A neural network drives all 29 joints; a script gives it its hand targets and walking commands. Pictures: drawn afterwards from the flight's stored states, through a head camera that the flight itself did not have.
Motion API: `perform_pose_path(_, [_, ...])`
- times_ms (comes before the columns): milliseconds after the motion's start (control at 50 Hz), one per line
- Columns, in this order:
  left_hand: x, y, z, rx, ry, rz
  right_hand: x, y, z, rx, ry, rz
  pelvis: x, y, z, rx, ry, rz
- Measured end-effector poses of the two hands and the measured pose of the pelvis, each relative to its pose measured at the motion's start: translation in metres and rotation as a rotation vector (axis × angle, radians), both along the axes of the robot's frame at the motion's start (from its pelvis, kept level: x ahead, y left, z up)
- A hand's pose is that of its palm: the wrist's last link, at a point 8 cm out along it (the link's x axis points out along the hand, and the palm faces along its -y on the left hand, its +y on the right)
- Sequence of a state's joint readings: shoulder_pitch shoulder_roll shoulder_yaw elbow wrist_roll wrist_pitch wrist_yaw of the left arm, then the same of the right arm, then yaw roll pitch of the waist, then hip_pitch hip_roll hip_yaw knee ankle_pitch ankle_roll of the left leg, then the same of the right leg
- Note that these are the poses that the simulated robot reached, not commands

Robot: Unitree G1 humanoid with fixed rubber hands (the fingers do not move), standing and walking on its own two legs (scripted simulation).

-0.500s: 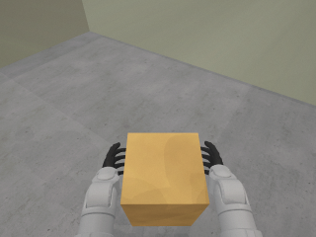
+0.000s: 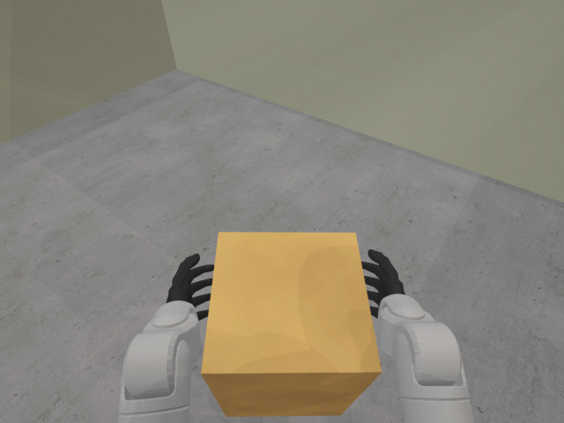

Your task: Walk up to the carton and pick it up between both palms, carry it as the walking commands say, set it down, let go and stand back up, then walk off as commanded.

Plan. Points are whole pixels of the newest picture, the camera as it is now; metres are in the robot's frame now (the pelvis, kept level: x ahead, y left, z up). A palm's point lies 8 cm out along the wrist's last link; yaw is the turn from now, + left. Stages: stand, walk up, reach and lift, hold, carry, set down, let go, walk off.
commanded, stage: carry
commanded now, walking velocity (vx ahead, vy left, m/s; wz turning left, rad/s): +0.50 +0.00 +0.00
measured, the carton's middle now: (285, 332) +0.26 +0.00 +0.00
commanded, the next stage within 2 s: none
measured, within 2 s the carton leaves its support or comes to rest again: neither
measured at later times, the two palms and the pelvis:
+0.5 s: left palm (211, 205) +0.49 +0.13 +0.05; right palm (359, 196) +0.50 -0.15 +0.05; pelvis +0.21 -0.02 +0.00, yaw +3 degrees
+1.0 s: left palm (200, 181) +0.55 +0.15 +0.06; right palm (339, 171) +0.57 -0.12 +0.06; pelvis +0.28 +0.00 +0.00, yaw +3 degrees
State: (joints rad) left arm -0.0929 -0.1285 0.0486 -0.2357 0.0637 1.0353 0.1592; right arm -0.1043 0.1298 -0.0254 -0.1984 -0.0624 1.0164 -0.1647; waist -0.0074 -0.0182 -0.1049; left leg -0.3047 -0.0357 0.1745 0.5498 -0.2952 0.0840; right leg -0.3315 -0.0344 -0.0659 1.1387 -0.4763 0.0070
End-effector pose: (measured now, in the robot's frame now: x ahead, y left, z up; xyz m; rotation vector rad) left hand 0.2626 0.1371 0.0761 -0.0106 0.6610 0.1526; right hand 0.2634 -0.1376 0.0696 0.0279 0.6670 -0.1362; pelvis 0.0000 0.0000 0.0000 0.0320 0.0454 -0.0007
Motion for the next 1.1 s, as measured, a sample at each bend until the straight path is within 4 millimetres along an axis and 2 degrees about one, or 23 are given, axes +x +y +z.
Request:
perform_pose_path(60, [0.023,0.0,0.007,-0.01,0.016,-0.025,0.014,-0.001,0.008,0.005,0.016,-0.032,0.027,0.005,0.009,-0.013,0.002,0.005])
perform_pose_path(120, [0.05,0.0,0.012,-0.018,0.013,-0.035,0.041,-0.001,0.017,-0.004,0.015,-0.042,0.056,0.006,0.015,-0.031,0.007,0.004])
perform_pose_path(240, [0.12,-0.006,-0.002,-0.016,0.012,-0.024,0.117,-0.006,0.009,-0.023,0.012,-0.011,0.115,-0.004,0.013,-0.045,0.012,0.005])
perform_pose_path(300, [0.158,-0.013,-0.013,-0.006,-0.006,-0.011,0.158,-0.012,-0.004,-0.024,-0.006,0.008,0.15,-0.014,0.002,-0.038,0.012,0.021])
perform_pose_path(340, [0.177,-0.016,-0.013,0.001,-0.04,0.009,0.183,-0.016,-0.006,-0.003,-0.042,0.012,0.172,-0.02,-0.008,-0.035,0.016,0.035])
perform_pose_path(420, [0.203,-0.015,-0.013,0.019,-0.021,0.028,0.214,-0.014,-0.01,0.021,-0.022,0.026,0.195,-0.024,-0.004,-0.054,0.027,0.039])
perform_pose_path(500, [0.224,-0.01,-0.022,0.018,0.037,0.036,0.238,-0.009,-0.019,0.002,0.035,0.047,0.215,-0.023,0.003,-0.051,0.03,0.047])
perform_pose_path(580, [0.245,-0.006,-0.022,0.016,0.029,0.026,0.258,-0.005,-0.017,-0.016,0.027,0.048,0.238,-0.018,0.006,-0.044,0.027,0.038])
perform_pose_path(660, [0.267,-0.003,-0.007,0.015,-0.022,0.017,0.276,-0.002,-0.002,-0.02,-0.024,0.04,0.257,-0.012,0.008,-0.042,0.036,0.039])
perform_pose_path(800, [0.292,0.004,0.0,0.022,-0.034,0.01,0.301,0.004,0.005,-0.012,-0.036,0.03,0.278,-0.004,0.007,-0.039,0.032,0.042])
perform_pose_path(940, [0.293,0.014,-0.01,0.021,-0.015,0.023,0.306,0.014,-0.005,-0.014,-0.017,0.043,0.281,0.002,0.005,-0.043,0.016,0.049])
perform_pose_path(1100, [0.281,0.022,-0.025,0.022,0.007,0.032,0.297,0.022,-0.018,-0.03,0.004,0.066,0.272,0.006,0.004,-0.047,-0.001,0.055])
